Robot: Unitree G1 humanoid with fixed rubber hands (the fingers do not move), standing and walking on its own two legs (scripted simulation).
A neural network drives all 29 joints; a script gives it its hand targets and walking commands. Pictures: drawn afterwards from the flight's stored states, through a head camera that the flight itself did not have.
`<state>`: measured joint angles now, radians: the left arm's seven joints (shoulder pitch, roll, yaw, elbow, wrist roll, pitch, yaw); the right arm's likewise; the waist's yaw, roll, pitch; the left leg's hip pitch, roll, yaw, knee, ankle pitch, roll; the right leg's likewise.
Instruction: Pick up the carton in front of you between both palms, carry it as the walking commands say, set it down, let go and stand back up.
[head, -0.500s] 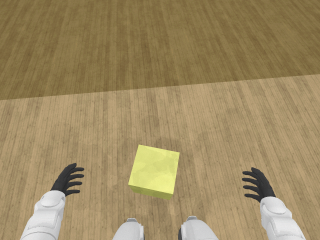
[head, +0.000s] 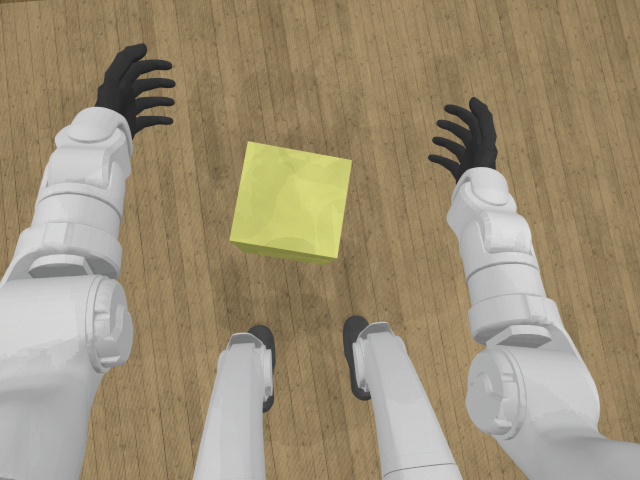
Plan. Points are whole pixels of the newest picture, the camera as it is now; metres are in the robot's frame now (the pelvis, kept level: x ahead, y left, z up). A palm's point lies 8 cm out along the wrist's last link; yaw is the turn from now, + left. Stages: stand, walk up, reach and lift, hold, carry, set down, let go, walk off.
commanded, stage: reach and lift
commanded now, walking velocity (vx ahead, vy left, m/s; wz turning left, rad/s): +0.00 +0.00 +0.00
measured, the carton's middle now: (291, 211) +0.50 +0.00 -0.52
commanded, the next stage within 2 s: none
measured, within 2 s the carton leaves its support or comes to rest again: leaves its support in 1.82 s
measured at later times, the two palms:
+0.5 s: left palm (182, 167) +0.53 +0.18 -0.28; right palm (413, 197) +0.46 -0.20 -0.28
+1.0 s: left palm (210, 193) +0.53 +0.17 -0.46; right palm (389, 209) +0.47 -0.20 -0.44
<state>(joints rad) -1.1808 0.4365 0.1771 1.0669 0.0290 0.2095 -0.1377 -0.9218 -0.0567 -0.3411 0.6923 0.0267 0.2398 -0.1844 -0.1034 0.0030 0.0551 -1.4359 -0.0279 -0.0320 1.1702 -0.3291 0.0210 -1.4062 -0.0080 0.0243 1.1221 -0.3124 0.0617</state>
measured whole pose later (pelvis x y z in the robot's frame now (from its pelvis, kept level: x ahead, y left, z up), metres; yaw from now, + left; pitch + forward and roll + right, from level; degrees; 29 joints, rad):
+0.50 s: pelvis +0.01 -0.01 -0.12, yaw -3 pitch +52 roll -6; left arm -1.19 0.39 0.17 1.05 0.01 0.07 -0.04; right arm -0.96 -0.04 -0.36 0.76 0.04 0.05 -0.16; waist -0.07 0.00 -0.06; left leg -2.03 -0.03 -0.07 1.61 -0.49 0.00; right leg -1.99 0.04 0.02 1.55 -0.47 0.07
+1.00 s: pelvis -0.03 -0.01 -0.27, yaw -5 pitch +39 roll -5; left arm -1.51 0.54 -0.07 1.26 -0.19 0.04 -0.01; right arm -1.34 -0.19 -0.21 1.05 0.24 0.04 -0.20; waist -0.07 -0.07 0.33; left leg -2.30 -0.01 -0.07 2.15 -0.53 0.00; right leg -2.26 0.08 0.01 2.08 -0.51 0.10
